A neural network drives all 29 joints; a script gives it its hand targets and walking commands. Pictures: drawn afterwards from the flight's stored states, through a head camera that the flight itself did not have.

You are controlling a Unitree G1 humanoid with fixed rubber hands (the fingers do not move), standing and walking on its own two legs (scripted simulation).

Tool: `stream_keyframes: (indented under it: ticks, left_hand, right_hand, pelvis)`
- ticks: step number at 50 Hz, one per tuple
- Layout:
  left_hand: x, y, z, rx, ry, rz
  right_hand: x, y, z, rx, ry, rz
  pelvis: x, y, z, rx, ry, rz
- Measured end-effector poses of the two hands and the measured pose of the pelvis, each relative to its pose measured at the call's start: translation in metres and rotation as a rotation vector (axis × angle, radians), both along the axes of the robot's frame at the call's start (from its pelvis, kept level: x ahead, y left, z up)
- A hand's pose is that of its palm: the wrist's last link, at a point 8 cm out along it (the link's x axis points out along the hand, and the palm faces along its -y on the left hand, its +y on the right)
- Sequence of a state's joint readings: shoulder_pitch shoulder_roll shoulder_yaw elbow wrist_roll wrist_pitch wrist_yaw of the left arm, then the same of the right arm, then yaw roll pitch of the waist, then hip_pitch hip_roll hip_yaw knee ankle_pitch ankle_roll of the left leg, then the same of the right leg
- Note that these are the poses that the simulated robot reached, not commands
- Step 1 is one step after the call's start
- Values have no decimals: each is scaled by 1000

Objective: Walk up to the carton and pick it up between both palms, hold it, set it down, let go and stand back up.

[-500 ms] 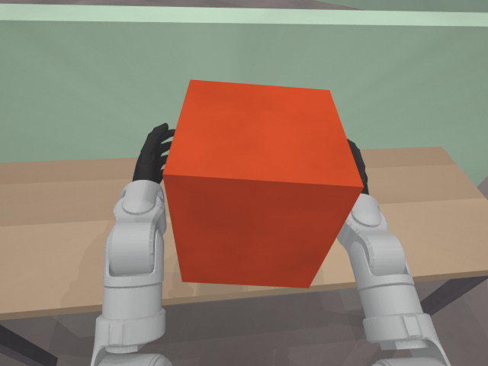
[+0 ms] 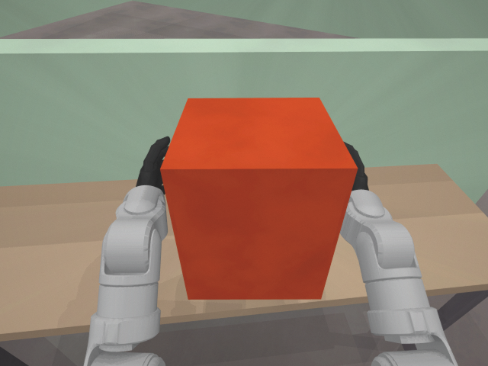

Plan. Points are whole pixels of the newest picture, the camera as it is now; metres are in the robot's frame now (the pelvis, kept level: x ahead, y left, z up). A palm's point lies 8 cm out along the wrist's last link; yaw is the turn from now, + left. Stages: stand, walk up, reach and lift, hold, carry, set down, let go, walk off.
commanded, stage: hold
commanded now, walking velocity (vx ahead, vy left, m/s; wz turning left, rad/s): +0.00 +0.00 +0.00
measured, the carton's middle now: (254, 198) +0.35 +0.01 +0.14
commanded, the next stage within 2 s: set down in 1.10 s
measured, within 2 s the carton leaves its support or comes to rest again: neither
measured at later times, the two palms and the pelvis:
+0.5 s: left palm (142, 188) +0.32 +0.17 +0.18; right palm (345, 195) +0.34 -0.13 +0.16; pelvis +0.00 +0.00 +0.00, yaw +2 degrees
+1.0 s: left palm (157, 196) +0.33 +0.16 +0.16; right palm (350, 204) +0.34 -0.15 +0.14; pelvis +0.00 -0.01 +0.00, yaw +1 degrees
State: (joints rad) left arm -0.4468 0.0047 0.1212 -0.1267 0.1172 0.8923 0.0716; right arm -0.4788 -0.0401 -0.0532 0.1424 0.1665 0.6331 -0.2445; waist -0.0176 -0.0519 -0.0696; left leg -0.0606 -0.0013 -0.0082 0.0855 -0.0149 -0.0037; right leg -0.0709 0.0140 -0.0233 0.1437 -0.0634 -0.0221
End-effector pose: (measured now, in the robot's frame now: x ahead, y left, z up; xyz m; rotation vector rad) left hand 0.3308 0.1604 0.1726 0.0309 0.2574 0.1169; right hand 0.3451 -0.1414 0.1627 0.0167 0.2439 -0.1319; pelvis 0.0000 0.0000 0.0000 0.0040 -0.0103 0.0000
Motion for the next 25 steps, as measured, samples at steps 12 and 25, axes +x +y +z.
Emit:
stream_keyframes:
  ticks: [12, 25]
  left_hand:
    - [12, 0, 18, -53, 10, 19]
    - [-8, 10, 9, 12, -124, 5]
  right_hand:
    - [12, 0, 9, 26, 24, -7]
    - [-3, 10, -3, 29, -112, -1]
  pelvis:
    - [2, -2, 1, -2, -28, -13]
    - [5, -3, -1, -11, -70, 43]
